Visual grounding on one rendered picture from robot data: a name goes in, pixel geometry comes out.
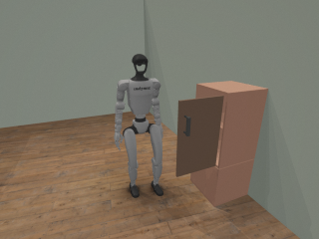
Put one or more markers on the cupboard door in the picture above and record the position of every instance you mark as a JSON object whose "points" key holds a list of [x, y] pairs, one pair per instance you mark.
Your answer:
{"points": [[198, 151]]}

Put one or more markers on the robot left forearm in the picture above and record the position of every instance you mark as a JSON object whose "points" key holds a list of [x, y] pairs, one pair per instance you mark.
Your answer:
{"points": [[156, 110]]}

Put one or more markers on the humanoid robot torso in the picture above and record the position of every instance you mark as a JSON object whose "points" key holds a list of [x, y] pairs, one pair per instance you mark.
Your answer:
{"points": [[140, 99]]}

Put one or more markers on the robot right shin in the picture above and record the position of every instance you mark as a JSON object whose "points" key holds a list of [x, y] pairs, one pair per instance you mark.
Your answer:
{"points": [[133, 174]]}

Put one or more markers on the robot right upper arm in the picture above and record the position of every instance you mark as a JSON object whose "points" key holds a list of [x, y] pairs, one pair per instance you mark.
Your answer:
{"points": [[122, 86]]}

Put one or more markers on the robot left upper arm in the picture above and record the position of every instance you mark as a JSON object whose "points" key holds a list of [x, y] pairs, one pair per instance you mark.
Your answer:
{"points": [[156, 91]]}

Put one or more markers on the left robot hand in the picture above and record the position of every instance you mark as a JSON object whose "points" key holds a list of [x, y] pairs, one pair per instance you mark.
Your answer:
{"points": [[161, 130]]}

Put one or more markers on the right robot hand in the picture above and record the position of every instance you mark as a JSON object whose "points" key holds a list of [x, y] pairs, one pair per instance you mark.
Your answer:
{"points": [[117, 137]]}

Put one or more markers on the handle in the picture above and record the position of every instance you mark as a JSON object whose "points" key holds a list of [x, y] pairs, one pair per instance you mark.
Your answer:
{"points": [[187, 127]]}

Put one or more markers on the robot right forearm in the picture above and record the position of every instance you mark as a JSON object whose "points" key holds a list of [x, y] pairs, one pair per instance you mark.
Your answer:
{"points": [[118, 118]]}

